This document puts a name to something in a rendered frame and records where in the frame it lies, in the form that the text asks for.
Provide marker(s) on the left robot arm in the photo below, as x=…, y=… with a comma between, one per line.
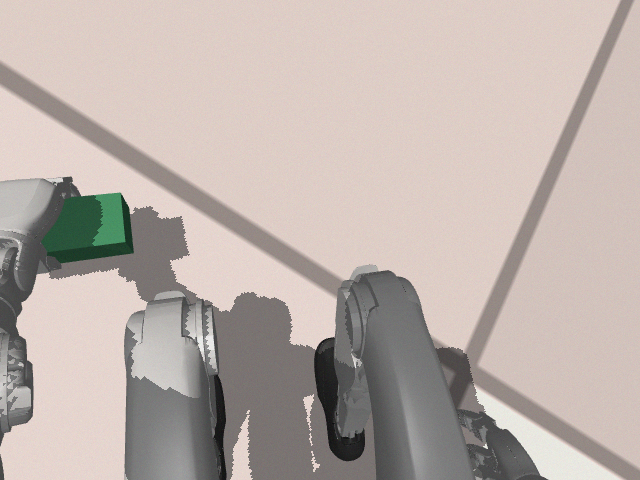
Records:
x=19, y=261

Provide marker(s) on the left robot hand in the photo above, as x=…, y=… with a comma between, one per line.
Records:
x=31, y=207

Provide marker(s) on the right robot foot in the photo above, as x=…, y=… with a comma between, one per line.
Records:
x=327, y=386

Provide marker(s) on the right robot hand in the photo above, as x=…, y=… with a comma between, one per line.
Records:
x=505, y=458

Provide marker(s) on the carton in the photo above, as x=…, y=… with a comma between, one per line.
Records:
x=90, y=227

